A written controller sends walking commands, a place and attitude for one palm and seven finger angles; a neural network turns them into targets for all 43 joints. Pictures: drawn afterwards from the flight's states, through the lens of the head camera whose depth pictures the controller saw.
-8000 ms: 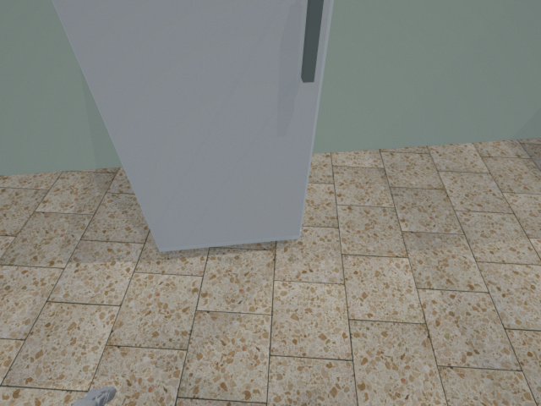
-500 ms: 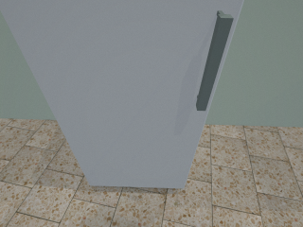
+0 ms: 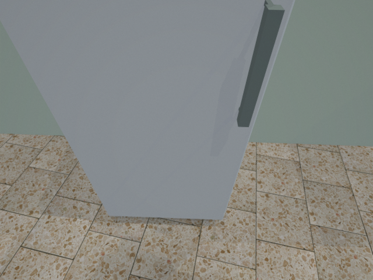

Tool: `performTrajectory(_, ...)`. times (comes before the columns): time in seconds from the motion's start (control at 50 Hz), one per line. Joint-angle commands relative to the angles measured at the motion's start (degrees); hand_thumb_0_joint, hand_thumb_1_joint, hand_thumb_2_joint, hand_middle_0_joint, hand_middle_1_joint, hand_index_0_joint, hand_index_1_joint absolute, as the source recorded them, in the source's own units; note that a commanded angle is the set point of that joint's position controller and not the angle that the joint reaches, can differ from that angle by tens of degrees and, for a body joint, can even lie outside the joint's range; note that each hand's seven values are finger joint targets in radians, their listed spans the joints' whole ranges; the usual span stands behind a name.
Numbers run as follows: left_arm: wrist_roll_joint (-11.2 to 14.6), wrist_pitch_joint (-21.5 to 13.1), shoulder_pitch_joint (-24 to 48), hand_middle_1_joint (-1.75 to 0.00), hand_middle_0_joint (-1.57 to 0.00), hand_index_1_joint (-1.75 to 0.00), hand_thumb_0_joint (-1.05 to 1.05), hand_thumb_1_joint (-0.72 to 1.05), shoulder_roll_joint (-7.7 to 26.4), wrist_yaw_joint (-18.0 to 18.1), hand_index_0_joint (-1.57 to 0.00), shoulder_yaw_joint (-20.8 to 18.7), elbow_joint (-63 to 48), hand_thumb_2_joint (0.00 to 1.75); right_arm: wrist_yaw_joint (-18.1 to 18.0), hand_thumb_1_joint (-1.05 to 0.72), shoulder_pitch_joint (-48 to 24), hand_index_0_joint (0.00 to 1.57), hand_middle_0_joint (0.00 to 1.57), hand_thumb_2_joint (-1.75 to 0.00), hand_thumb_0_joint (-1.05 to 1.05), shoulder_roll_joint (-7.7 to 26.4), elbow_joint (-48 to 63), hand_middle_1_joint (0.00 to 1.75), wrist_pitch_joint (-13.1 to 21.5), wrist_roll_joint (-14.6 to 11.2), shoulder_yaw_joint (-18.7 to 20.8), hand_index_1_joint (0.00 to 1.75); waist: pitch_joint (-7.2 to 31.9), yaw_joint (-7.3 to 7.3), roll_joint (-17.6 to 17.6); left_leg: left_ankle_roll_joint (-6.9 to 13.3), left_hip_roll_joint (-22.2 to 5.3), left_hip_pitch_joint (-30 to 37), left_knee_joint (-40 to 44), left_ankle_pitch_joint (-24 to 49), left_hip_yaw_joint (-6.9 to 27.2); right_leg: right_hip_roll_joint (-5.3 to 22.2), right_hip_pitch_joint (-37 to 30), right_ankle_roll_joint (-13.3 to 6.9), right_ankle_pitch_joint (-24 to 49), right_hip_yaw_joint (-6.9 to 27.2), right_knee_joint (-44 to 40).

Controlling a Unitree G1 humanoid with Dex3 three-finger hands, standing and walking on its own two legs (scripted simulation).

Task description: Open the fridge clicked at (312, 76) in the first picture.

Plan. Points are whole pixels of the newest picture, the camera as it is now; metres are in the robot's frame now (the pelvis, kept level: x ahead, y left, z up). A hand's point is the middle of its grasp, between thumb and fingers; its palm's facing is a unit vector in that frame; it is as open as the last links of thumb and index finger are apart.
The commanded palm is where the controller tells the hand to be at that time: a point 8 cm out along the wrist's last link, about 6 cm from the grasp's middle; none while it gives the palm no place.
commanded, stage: look again from close up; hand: right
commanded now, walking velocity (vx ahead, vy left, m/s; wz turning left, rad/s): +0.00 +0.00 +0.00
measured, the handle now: (253, 71) +0.52 -0.12 +0.21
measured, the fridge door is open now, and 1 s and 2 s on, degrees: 0 0 0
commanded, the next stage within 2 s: raise the hand to about handle height in 1.94 s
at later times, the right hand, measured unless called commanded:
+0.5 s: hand out of the picture +0.09 -0.22 -0.15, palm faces -0.05 +0.95 -0.32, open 7.3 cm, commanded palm none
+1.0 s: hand out of the picture +0.09 -0.22 -0.15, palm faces -0.04 +0.95 -0.32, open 7.3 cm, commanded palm none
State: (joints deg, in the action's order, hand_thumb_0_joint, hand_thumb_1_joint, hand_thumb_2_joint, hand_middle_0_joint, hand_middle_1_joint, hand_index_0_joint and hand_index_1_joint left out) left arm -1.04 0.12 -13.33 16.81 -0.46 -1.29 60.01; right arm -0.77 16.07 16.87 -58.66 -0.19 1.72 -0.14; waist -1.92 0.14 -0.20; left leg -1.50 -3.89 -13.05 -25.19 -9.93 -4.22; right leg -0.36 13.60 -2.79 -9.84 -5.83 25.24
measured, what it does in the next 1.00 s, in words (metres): stands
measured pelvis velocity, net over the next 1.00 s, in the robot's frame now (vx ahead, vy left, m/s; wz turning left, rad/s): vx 0.03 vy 0.02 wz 0.00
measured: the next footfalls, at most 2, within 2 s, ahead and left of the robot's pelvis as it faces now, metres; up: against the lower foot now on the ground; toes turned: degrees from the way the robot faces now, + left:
none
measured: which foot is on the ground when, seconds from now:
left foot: down 0.00-1.00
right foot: down 0.00-1.00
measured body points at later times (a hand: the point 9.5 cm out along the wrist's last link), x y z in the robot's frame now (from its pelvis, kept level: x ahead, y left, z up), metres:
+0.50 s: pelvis +0.02 +0.01 +0.01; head +0.03 +0.01 +0.46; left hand +0.09 +0.29 -0.13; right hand +0.10 -0.27 -0.13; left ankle +0.04 +0.14 -0.74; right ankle +0.05 -0.09 -0.74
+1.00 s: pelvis +0.03 +0.02 +0.01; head +0.03 +0.02 +0.46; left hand +0.09 +0.30 -0.13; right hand +0.09 -0.27 -0.13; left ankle +0.04 +0.14 -0.74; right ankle +0.05 -0.09 -0.74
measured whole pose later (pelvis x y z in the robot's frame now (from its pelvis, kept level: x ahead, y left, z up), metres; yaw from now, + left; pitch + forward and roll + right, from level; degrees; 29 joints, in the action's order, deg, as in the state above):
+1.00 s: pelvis +0.03 +0.02 +0.01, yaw +0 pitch -2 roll +0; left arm -0.7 -0.5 -8.4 17.7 -0.3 0.1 64.2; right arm -0.7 10.2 17.7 -62.2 0.7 1.2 -0.8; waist -2.4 0.2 0.0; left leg -0.6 -2.4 -6.9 -18.7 -9.4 -5.0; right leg 0.6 7.4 -1.0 -8.9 -5.1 18.5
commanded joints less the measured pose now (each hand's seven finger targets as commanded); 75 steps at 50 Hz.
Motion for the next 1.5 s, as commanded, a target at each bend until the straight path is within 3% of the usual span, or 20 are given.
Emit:
performTrajectory(0.0, 0.48, -1.54, 2.17, -0.30, -0.20, -0.30, 0.00, 0.90, 10.51, 0.44, -0.20, -1.92, -3.36, 0.90, -0.44, -0.90, -1.82, 0.20, 0.20, -0.90, 0.00, 10.21, 3.14, 0.30, 1.52, -0.27, 2.01, 0.30, -0.36, 0.18, 0.39, 2.83, -4.16, -0.55, 6.35, -9.32, 6.11, 7.67, 2.06, 1.12, -12.65, 10.28, -9.15)
performTrajectory(0.16, 0.59, -1.66, 3.34, -0.30, -0.20, -0.30, 0.00, 0.90, 11.14, 0.42, -0.20, -1.66, -1.75, 0.90, -0.44, -0.90, -3.00, 0.20, 0.20, -0.90, 0.00, 10.63, 1.67, 0.30, 1.52, -0.40, 1.80, 0.30, -0.71, -0.05, -0.87, 2.60, -4.28, 1.03, 6.65, -6.82, 5.85, 7.83, 1.45, 1.39, -10.97, 10.28, -10.34)
performTrajectory(0.3, 0.65, -1.92, 4.51, -0.30, -0.20, -0.30, 0.00, 0.90, 11.17, 0.39, -0.20, -1.34, -0.97, 0.90, -0.61, -0.90, -5.03, 0.20, 0.20, -0.90, 0.00, 11.05, 1.56, 0.30, 1.92, -0.49, 1.66, 0.30, 1.96, 0.15, 0.18, 2.48, -4.79, 3.05, 6.77, 0.05, 5.57, 8.00, -2.66, 1.46, 0.14, 8.84, -8.53)
performTrajectory(0.5, 0.62, -1.91, 6.88, -0.30, -0.20, -0.30, 0.00, 0.90, 11.28, 0.38, -0.20, -1.04, -0.69, 0.90, -0.66, -0.90, -7.14, 0.20, 0.20, -0.90, 0.00, 11.57, 1.62, 0.30, 2.17, -0.55, 1.62, 0.30, 3.06, 0.10, 0.64, 2.37, -5.02, 4.86, 7.79, 4.21, 5.72, 8.09, -5.09, 1.64, 4.86, 8.39, -8.66)
performTrajectory(0.9, 0.64, -1.69, 6.89, -0.30, -0.20, -0.30, 0.00, 0.90, 11.42, 0.61, -0.20, -0.43, 0.54, 0.90, -0.44, -0.90, -7.38, 0.20, 0.20, -0.90, 0.00, 11.70, 0.06, 0.30, 2.08, -0.76, 1.52, 0.30, 1.91, 0.00, 0.53, 2.26, -5.17, 5.54, 10.50, 2.70, 5.75, 8.10, -6.37, 2.09, 3.58, 8.12, -10.31)
performTrajectory(1.02, 0.69, -1.85, 6.27, -0.30, -0.20, -0.30, 0.00, 0.90, 11.16, 0.75, -0.20, -0.37, 0.99, 0.90, -0.50, -0.90, -6.90, 0.20, 0.20, -0.90, 0.00, 11.39, -0.53, 0.30, 2.20, -0.81, 1.53, 0.30, 2.99, 0.04, 0.35, 2.29, -5.28, 6.66, 10.38, 5.13, 5.65, 8.37, -7.23, 2.07, 5.82, 8.13, -10.21)
performTrajectory(1.22, 0.62, -1.59, 5.44, -0.30, -0.20, -0.30, 0.00, 0.90, 10.44, 0.81, -0.20, -0.31, 1.54, 0.90, -0.52, -0.90, -6.42, 0.20, 0.20, -0.90, 0.00, 10.63, -1.17, 0.30, 1.95, -0.77, 1.56, 0.30, 0.02, 0.05, 0.37, 2.13, -4.92, 4.96, 11.41, 0.30, 5.96, 8.03, -5.59, 2.34, 1.15, 8.12, -11.35)
performTrajectory(1.3, 0.61, -1.71, 5.10, -0.30, -0.20, -0.30, 0.00, 0.90, 10.25, 0.81, -0.20, -0.37, 1.56, 0.90, -0.55, -0.90, -5.87, 0.20, 0.20, -0.90, 0.00, 10.51, -1.16, 0.30, 2.04, -0.73, 1.61, 0.30, 1.46, -0.04, 0.20, 2.15, -5.05, 5.48, 11.10, 1.61, 5.81, 8.12, -6.34, 2.20, 2.67, 8.04, -10.81)
performTrajectory(1.48, 0.60, -1.65, 4.91, -0.30, -0.20, -0.30, 0.00, 0.90, 9.92, 0.83, -0.20, -0.34, 1.69, 0.90, -0.54, -0.90, -5.79, 0.20, 0.20, -0.90, 0.00, 10.34, -1.20, 0.30, 1.97, -0.73, 1.60, 0.30, 0.45, -0.13, 0.71, 2.12, -4.84, 4.92, 11.28, 0.46, 5.91, 8.18, -5.85, 2.19, 1.40, 8.16, -11.20)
